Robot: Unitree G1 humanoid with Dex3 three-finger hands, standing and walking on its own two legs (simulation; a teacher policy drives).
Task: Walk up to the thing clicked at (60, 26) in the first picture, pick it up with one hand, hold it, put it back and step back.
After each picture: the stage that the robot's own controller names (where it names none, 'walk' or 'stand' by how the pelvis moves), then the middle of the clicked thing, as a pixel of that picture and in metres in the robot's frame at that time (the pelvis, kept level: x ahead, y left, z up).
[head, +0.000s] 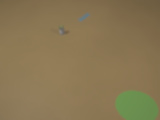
stand; (61, 30) +1.62 +0.30 -0.72
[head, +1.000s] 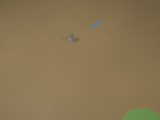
walk; (71, 37) +1.51 +0.28 -0.72
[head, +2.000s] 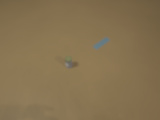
walk; (68, 62) +0.98 +0.21 -0.70
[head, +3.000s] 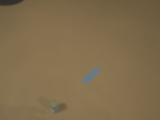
walk; (54, 106) +0.57 +0.21 -0.70
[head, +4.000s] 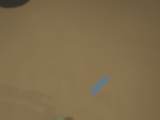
stand; out of the picture +0.43 +0.20 -0.71
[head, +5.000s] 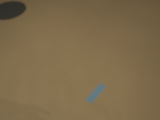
stand; out of the picture +0.40 +0.21 -0.72
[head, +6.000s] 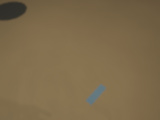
stand; out of the picture +0.39 +0.21 -0.73
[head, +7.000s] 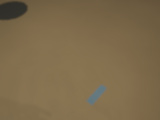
stand; out of the picture +0.39 +0.21 -0.73
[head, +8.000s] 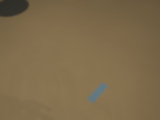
go down; out of the picture +0.39 +0.21 -0.72
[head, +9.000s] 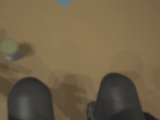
go down; (11, 50) +0.47 +0.25 -0.30
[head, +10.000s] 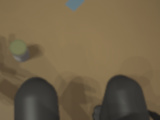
approach; (20, 51) +0.47 +0.25 -0.29
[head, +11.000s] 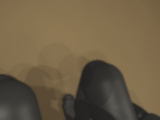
close in; out of the picture +0.44 +0.29 -0.22
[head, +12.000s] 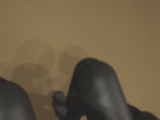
close; out of the picture +0.44 +0.30 -0.22
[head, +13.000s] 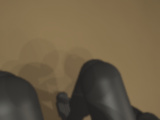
lift; out of the picture +0.41 +0.27 -0.22
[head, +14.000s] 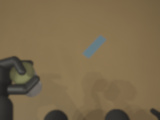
lift; (27, 80) +0.34 +0.20 -0.01
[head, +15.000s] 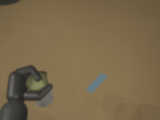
hold; (41, 90) +0.32 +0.16 +0.01
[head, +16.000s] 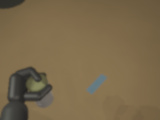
hold; (41, 91) +0.33 +0.17 +0.00
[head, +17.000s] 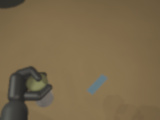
crouch; (41, 91) +0.33 +0.17 +0.00
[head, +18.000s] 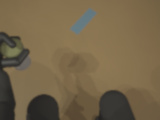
crouch; (17, 55) +0.44 +0.22 -0.09
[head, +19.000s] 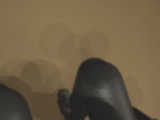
lower; out of the picture +0.43 +0.30 -0.23
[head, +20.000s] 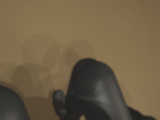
lower; out of the picture +0.43 +0.31 -0.22
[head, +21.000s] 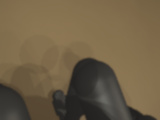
lower; out of the picture +0.43 +0.31 -0.22
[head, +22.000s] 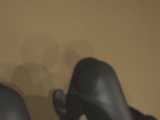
lower; out of the picture +0.43 +0.31 -0.23
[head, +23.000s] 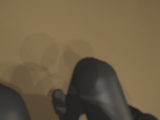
loosen; out of the picture +0.44 +0.31 -0.23
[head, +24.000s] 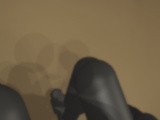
withdraw; out of the picture +0.43 +0.31 -0.23
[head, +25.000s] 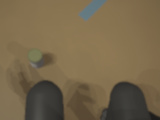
walk; (36, 59) +0.47 +0.24 -0.33
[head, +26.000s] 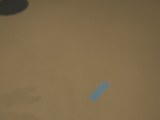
stand; out of the picture +0.39 +0.19 -0.66
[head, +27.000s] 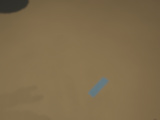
stand; out of the picture +0.42 +0.21 -0.66
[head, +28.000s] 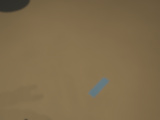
stand; out of the picture +0.41 +0.20 -0.67
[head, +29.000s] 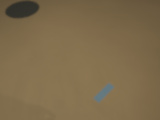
stand; out of the picture +0.42 +0.19 -0.72
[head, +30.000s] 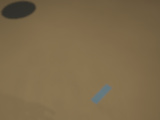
stand; out of the picture +0.40 +0.21 -0.72
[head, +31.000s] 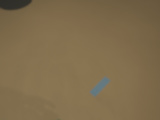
walk; out of the picture +0.40 +0.21 -0.72
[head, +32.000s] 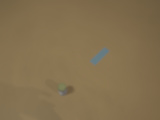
walk; (62, 89) +0.58 +0.17 -0.70
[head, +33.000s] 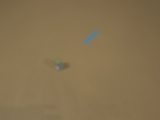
walk; (58, 64) +0.86 +0.28 -0.69
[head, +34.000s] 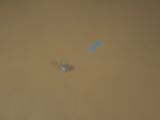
stand; (65, 66) +1.02 +0.20 -0.72
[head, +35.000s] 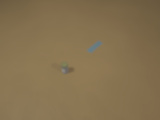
stand; (64, 68) +1.02 +0.21 -0.73
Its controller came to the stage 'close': yes
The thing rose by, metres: 0.70
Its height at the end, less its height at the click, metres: +0.00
